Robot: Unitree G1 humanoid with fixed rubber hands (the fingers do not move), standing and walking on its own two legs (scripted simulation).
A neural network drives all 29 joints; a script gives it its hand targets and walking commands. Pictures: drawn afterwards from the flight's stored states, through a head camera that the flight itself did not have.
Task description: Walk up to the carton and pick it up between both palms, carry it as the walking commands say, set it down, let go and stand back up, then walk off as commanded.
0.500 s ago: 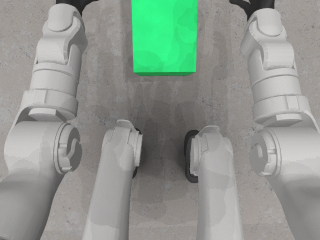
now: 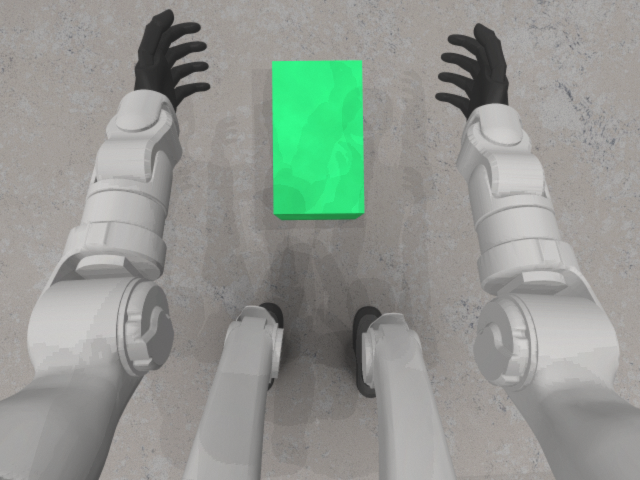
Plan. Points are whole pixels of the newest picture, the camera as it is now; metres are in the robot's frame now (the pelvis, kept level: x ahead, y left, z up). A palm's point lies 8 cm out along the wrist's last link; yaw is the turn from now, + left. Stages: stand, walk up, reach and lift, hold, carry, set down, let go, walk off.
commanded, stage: set down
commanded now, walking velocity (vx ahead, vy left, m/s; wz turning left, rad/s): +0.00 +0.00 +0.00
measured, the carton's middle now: (317, 148) +0.57 +0.03 -0.52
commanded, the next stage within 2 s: let go in 0.22 s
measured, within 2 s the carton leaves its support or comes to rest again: neither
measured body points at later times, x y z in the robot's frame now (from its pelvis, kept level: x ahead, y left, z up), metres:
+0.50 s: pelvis +0.04 +0.00 +0.10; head +0.36 +0.01 +0.42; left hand +0.47 +0.21 -0.06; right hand +0.48 -0.16 -0.06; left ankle +0.08 +0.13 -0.57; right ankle +0.09 -0.12 -0.57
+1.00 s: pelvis +0.08 +0.00 +0.16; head +0.18 +0.00 +0.60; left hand +0.30 +0.22 +0.06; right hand +0.31 -0.21 +0.06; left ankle +0.08 +0.13 -0.57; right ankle +0.08 -0.12 -0.57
